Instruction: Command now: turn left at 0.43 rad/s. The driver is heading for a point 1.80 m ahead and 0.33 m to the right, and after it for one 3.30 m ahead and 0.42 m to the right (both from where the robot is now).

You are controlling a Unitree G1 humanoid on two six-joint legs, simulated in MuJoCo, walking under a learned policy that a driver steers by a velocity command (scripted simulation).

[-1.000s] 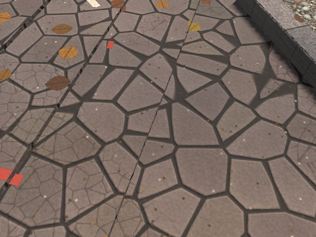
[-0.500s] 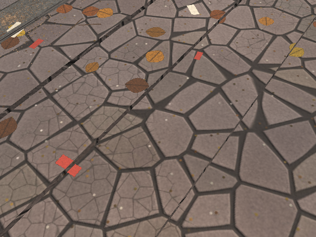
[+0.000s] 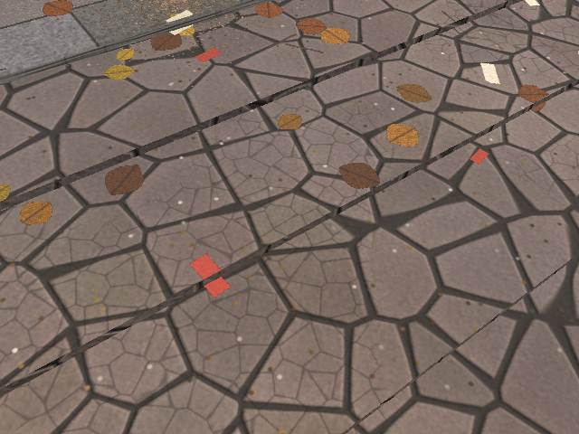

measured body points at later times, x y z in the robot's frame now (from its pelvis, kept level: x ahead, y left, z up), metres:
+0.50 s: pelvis +0.00 -0.02 -0.03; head +0.02 -0.03 +0.42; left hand +0.16 +0.23 -0.13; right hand +0.11 -0.31 -0.12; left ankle +0.02 +0.10 -0.74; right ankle -0.01 -0.14 -0.77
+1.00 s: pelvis +0.15 -0.16 -0.04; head +0.17 -0.19 +0.41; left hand +0.41 +0.02 -0.12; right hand +0.09 -0.45 -0.17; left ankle +0.07 +0.06 -0.66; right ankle +0.14 -0.24 -0.77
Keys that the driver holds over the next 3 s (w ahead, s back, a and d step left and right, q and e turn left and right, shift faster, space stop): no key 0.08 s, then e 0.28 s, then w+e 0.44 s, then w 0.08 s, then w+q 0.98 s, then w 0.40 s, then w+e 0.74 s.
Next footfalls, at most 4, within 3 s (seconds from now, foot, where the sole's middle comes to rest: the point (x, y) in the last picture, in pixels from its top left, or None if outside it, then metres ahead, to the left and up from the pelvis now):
0.20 right None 0.03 -0.14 -0.81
0.92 right None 0.18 -0.26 -0.81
1.40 left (370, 405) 0.54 -0.21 -0.77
1.80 right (472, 362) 0.66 -0.48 -0.79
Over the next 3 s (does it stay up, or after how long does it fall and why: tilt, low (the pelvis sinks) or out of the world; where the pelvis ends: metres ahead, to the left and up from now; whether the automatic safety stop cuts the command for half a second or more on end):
stays up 1.08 -0.32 0.00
